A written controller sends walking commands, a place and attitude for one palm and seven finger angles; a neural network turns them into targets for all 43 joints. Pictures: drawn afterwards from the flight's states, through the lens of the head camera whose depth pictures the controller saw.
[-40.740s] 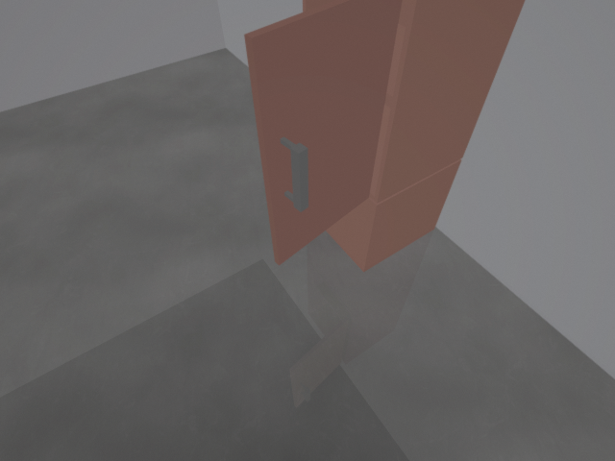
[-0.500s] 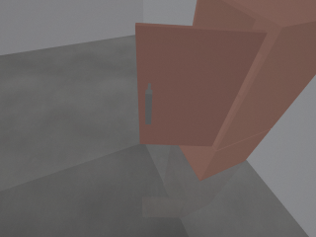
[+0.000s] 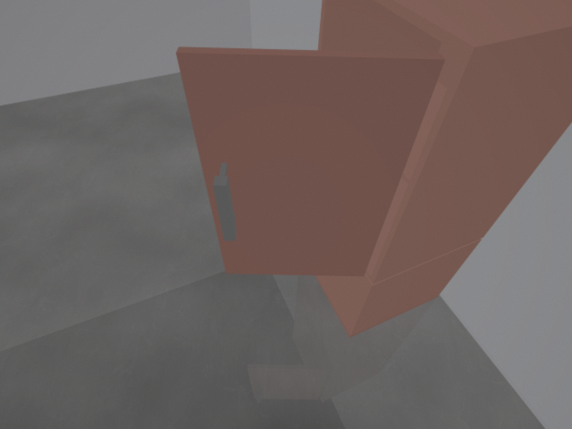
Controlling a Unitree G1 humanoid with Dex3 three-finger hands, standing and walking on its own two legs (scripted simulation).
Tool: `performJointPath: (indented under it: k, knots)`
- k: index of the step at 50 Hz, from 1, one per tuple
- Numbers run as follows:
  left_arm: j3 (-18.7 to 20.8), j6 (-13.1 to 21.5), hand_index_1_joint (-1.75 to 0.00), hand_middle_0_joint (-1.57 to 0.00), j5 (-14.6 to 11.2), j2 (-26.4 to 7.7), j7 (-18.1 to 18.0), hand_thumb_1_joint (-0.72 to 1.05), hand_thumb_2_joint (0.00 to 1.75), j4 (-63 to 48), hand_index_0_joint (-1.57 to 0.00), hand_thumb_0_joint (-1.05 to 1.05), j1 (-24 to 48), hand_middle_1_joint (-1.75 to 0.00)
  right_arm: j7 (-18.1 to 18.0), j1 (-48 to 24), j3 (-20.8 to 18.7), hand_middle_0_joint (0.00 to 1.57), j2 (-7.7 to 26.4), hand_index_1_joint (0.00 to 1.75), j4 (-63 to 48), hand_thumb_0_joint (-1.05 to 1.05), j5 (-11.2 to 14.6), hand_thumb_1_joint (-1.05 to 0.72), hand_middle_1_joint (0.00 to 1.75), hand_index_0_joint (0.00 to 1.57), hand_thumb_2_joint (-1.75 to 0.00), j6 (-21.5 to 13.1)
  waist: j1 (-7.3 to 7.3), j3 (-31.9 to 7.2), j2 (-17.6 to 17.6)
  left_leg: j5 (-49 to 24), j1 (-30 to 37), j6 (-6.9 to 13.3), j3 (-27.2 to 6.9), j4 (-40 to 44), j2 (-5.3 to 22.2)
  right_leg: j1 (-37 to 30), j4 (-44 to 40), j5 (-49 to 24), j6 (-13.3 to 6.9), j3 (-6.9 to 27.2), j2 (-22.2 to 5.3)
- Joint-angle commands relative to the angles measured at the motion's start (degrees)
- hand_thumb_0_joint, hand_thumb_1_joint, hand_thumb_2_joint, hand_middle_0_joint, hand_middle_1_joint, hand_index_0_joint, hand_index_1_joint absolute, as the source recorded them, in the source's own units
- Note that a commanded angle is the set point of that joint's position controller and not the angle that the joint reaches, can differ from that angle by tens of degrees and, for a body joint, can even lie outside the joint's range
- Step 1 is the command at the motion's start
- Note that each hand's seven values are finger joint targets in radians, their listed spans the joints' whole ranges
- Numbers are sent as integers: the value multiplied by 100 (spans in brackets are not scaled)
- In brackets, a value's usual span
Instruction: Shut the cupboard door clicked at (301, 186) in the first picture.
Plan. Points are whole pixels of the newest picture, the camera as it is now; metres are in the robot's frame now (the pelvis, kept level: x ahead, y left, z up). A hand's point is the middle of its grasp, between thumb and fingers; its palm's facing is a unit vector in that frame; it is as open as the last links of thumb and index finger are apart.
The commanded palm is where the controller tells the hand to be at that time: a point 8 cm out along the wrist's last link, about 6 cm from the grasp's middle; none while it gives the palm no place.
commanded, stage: shuffle to correct the standing spot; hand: left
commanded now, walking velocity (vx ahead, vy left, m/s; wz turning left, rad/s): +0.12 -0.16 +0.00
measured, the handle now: (227, 203) +0.51 +0.15 -0.03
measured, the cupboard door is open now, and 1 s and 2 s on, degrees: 65 65 65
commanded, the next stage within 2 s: come to a stop and stand still in 0.04 s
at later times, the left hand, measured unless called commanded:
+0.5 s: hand out of the picture +0.08 +0.15 -0.18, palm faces +0.06 -0.98 -0.19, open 7.4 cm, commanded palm none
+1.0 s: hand out of the picture +0.11 +0.11 -0.18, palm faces -0.02 -0.97 -0.22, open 7.4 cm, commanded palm none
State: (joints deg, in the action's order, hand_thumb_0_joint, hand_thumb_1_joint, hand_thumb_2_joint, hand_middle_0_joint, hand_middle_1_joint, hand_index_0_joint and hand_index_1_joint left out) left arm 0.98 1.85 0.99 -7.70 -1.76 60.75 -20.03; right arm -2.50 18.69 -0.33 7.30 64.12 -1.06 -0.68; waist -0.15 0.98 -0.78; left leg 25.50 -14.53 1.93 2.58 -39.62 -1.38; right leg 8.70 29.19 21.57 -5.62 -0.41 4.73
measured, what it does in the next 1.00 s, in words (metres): steps on the spot: left foot, then right foot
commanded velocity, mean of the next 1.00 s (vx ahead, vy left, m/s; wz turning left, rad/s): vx -0.05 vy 0.00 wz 0.00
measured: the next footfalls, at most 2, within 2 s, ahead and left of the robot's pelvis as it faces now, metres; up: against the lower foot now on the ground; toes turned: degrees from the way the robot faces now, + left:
left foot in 0.34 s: +0.17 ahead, +0.05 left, +0.00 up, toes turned -1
right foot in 0.68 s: +0.07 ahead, -0.21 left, +0.00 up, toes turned -3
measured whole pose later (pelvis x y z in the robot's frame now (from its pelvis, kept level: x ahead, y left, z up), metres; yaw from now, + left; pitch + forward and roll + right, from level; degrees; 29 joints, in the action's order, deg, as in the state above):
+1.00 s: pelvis +0.04 -0.07 -0.02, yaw -1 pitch -4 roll +0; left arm 0.0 -1.5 1.4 -11.1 -2.1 51.5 -17.2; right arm 0.6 18.0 -2.2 11.4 52.9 -1.4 2.4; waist -1.6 0.7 -0.7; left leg 12.4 -21.8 -0.5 -0.4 -38.2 1.2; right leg 13.7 40.4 22.8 1.4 -0.8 -2.5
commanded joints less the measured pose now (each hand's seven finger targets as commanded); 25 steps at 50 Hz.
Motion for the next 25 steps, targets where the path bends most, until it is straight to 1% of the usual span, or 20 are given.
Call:
performJointPath:
  k: [1, 3, 5, 7, 8, 9, 11, 13, 14, 15, 16, 17, 18, 19, 20, 21, 22, 23, 24, 25]
  knots:
    - [152, 5, -30, -20, 29, -577, -73, 90, 90, 55, -20, 0, -1259, -30, -14, -576, -160, 20, 456, 30, -562, 0, 24, -90, 30, 20, -90, -155, 317, 335, -290, 661, -2306, -148, 27, -2129, 230, -1537, -820, -5730, -1111, 1713, -2001]
    - [153, 22, -30, -20, 33, -561, -75, 90, 90, -47, -20, 0, -1144, -30, 53, -727, -176, 20, 391, 30, -617, 0, 9, -90, 30, 20, -90, -100, 242, 373, -27, 348, -2326, -183, 113, -2333, 272, -1314, -974, -5395, -982, 1403, -1775]
    - [143, 37, -30, -20, 42, -556, -69, 90, 90, -123, -20, 0, -1056, -30, 90, -817, -196, 20, 372, 30, -719, 0, 9, -90, 30, 20, -90, -47, 160, 354, -80, -106, -2220, -207, 161, -2288, 271, -1057, -1098, -5173, -822, 1154, -1544]
    - [139, 44, -30, -20, 54, -522, -75, 90, 90, -147, -20, 0, -1050, -30, 98, -972, -211, 20, 399, 30, -811, 0, 19, -90, 30, 20, -90, -21, 141, 399, -318, -361, -2176, -210, 232, -2035, 277, -976, -1133, -5262, -649, 1037, -1405]
    - [116, 55, -30, -20, 74, -479, -92, 90, 90, -140, -20, 0, -1072, -30, 112, -1052, -197, 20, 373, 30, -863, 0, 28, -90, 30, 20, -90, -21, 135, 463, -480, -413, -2145, -216, 236, -1843, 281, -925, -1124, -5469, -585, 1031, -1395]
    - [111, 66, -30, -20, 66, -421, -110, 90, 90, -123, -20, 0, -1117, -30, 97, -1125, -175, 20, 378, 30, -905, 0, 36, -90, 30, 20, -90, -18, 160, 397, -277, -476, -2054, -215, 214, -1539, 219, -1053, -1014, -5901, -421, 1051, -1364]
    - [89, 82, -30, -20, 39, -457, -146, 90, 90, -92, -20, 0, -1131, -30, 45, -1102, -96, 20, 296, 30, -900, 0, 69, -90, 30, 20, -90, -39, 108, 242, -153, -535, -1502, -207, 294, -672, 36, -1109, -673, -7147, -61, 981, -1341]
    - [105, 88, -30, -20, -9, -600, -168, 90, 90, -93, -20, 0, -1080, -30, -36, -715, -51, 20, 298, 30, -789, 0, 109, -90, 30, 20, -90, -76, -39, 25, -397, -1072, -553, -133, 436, 140, -290, -1010, -227, -8250, 325, 827, -1169]
    - [133, 83, -30, -20, -60, -672, -179, 90, 90, -99, -20, 0, -1007, -30, -85, -361, -62, 20, 386, 30, -727, 0, 120, -90, 30, 20, -90, -75, -199, -188, -395, -1582, -50, -69, 400, 649, -364, -1032, 101, -8336, 561, 788, -1043]
    - [158, 73, -30, -20, -103, -742, -196, 90, 90, -156, -20, 0, -866, -30, -127, 78, -104, 20, 513, 30, -656, 0, 118, -90, 30, 20, -90, -81, -446, -315, -401, -2779, 804, 77, 231, 1047, -69, -511, 709, -7835, 778, 718, -974]
    - [149, 85, -30, -20, -166, -657, -193, 90, 90, -241, -20, 0, -769, -30, -161, 480, -191, 20, 770, 30, -644, 0, 91, -90, 30, 20, -90, -80, -663, -621, -89, -5119, 2003, 606, -610, 767, 875, 604, 1880, -6145, 995, 524, -723]
    - [109, 86, -30, -20, -293, -407, -227, 90, 90, -370, -20, 0, -671, -30, -155, 914, -286, 20, 1019, 30, -663, 0, 70, -90, 30, 20, -90, -89, -831, -928, 926, -8001, 2372, 1587, -1960, 1029, 2314, 1504, 3946, -351, 1110, 245, -142]
    - [139, -10, -30, -20, -255, -475, -252, 90, 90, -546, -20, 0, -692, -30, -136, 507, -239, 20, 998, 30, -876, 0, 149, -90, 30, 20, -90, -31, -498, -583, 735, -8650, 1618, 1826, -1984, 1318, 2567, 1439, 4714, 1600, 797, 709, -174]
    - [193, -117, -30, -20, -170, -519, -254, 90, 90, -594, -20, 0, -742, -30, -148, -81, -187, 20, 921, 30, -1064, 0, 123, -90, 30, 20, -90, -58, -219, -235, 844, -7876, 1099, 1731, -1751, 1543, 2528, 1453, 4695, 1489, 679, 879, -357]
    - [233, -222, -30, -20, -106, -509, -232, 90, 90, -602, -20, 0, -695, -30, -161, -528, -111, 20, 763, 30, -1194, 0, 97, -90, 30, 20, -90, -90, 0, 99, 933, -6368, 110, 1562, -1733, 1809, 2377, 1270, 4411, 1146, 670, 934, -502]
    - [238, -301, -30, -20, -51, -418, -199, 90, 90, -618, -20, 0, -664, -30, -136, -876, -72, 20, 616, 30, -1287, 0, 54, -90, 30, 20, -90, -73, 209, 377, 712, -5368, -633, 1333, -1424, 2035, 2028, 1085, 4109, 888, 658, 795, -592]
    - [240, -384, -30, -20, -45, -327, -160, 90, 90, -601, -20, 0, -729, -30, -100, -1099, -82, 20, 632, 30, -1342, 0, 17, -90, 30, 20, -90, -41, 358, 406, 493, -4699, -1016, 1141, -1166, 2117, 1788, 819, 3718, 667, 655, 646, -651]
    - [216, -419, -30, -20, -35, -248, -125, 90, 90, -608, -20, 0, -801, -30, -65, -1187, -109, 20, 730, 30, -1393, 0, -12, -90, 30, 20, -90, -15, 424, 371, 402, -4263, -1185, 1033, -1057, 2125, 1636, 655, 3366, 609, 670, 393, -627]
    - [215, -462, -30, -20, -26, -202, -106, 90, 90, -605, -20, 0, -850, -30, -31, -1131, -158, 20, 826, 30, -1411, 0, -24, -90, 30, 20, -90, 15, 410, 196, 349, -3810, -1115, 990, -1014, 2161, 1558, 608, 3145, 496, 696, 216, -585]
    - [226, -481, -30, -20, -22, -201, -97, 90, 90, -634, -20, 0, -804, -30, -3, -1052, -197, 20, 895, 30, -1405, 0, -26, -90, 30, 20, -90, 51, 361, 59, 467, -3261, -1025, 985, -1050, 2229, 1544, 614, 2958, 460, 713, 82, -560]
